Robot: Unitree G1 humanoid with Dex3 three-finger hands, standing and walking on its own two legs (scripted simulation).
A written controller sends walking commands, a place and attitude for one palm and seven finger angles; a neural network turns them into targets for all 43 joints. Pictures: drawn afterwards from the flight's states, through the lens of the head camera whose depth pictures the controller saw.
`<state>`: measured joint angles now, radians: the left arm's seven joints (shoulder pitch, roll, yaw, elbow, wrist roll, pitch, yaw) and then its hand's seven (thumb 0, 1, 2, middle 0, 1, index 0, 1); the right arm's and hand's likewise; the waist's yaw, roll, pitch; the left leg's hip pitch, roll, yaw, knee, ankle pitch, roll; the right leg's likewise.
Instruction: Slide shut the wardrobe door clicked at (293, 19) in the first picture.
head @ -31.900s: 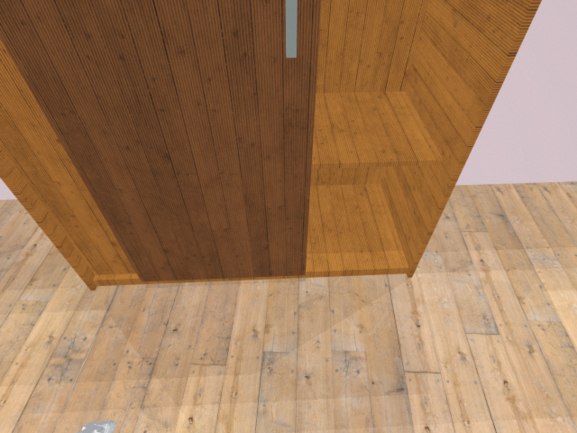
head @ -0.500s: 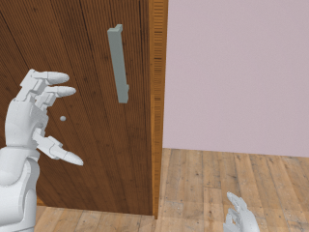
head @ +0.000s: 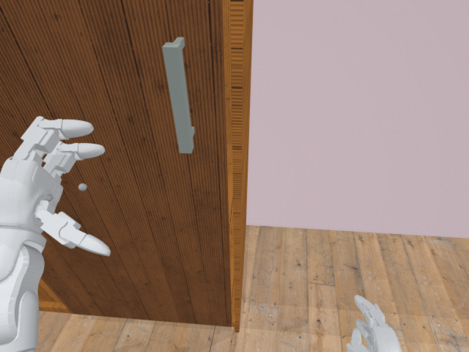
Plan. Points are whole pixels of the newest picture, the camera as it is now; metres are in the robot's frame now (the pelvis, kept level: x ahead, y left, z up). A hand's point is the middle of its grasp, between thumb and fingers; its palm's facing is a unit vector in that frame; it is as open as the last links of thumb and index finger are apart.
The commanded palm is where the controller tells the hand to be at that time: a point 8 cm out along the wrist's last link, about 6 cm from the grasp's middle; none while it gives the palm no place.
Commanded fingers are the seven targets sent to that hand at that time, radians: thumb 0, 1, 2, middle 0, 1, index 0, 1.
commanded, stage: draw the hand back to the body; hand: left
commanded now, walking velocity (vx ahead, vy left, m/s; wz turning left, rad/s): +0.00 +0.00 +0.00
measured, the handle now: (183, 98) +0.41 +0.15 +0.27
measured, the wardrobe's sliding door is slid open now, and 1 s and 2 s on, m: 0.01 0.01 0.01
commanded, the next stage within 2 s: step back with the hand held close in 1.48 s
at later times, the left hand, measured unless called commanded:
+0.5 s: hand (74, 209) +0.21 +0.24 +0.21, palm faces +0.33 -0.92 -0.22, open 14.2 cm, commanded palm +0.16 +0.28 +0.21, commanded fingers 0.00 -0.15 0.39 -0.24 -0.92 -0.24 -0.92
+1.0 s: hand (69, 217) +0.21 +0.26 +0.19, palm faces +0.43 -0.82 -0.38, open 9.8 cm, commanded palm +0.16 +0.30 +0.19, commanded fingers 0.00 0.75 0.83 -0.20 -0.38 -0.20 -0.38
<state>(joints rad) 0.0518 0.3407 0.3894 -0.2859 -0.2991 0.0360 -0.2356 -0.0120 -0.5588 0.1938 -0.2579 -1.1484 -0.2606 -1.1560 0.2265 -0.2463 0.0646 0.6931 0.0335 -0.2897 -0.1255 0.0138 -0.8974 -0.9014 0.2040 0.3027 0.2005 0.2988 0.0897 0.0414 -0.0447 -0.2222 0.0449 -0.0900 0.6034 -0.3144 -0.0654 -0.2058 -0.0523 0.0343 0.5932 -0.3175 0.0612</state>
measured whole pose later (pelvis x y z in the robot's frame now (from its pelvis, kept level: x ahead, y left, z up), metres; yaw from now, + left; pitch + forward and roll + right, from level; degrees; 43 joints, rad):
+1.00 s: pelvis +0.01 +0.01 +0.01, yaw -2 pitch -6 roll +0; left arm 0.39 0.35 0.35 -0.36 -0.05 -0.11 0.08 0.00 0.40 0.66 -0.23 -0.59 -0.23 -0.59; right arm 0.22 -0.22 0.00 0.70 -0.02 -0.22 -0.11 0.01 -0.90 -0.90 0.20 0.30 0.20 0.30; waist 0.07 0.04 0.02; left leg -0.09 0.05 -0.04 0.46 -0.26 -0.05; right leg -0.09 -0.06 0.07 0.45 -0.25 0.07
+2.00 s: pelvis -0.03 +0.02 +0.01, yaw -2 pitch +0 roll +0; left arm 0.51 0.43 0.42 -0.45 -0.03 -0.20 0.10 0.01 0.89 0.89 -0.21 -0.30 -0.22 -0.31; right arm 0.16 -0.23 -0.02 0.56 0.00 -0.05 -0.09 0.01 -0.90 -0.90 0.20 0.30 0.20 0.30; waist 0.02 0.04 0.04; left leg -0.28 0.03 -0.04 0.46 -0.18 -0.04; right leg -0.28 -0.08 0.08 0.43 -0.17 0.09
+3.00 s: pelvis -0.21 +0.03 +0.01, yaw +1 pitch +1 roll +0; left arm 0.41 0.43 0.42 -0.44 -0.03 -0.19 0.12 0.01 0.89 0.89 -0.21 -0.30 -0.21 -0.31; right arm 0.12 -0.17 0.01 0.57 -0.01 -0.16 -0.06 0.01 -0.90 -0.90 0.21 0.30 0.20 0.30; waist 0.03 -0.05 0.02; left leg -0.36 0.02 0.12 0.48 -0.14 0.05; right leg -0.37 0.04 0.07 0.77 -0.44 0.01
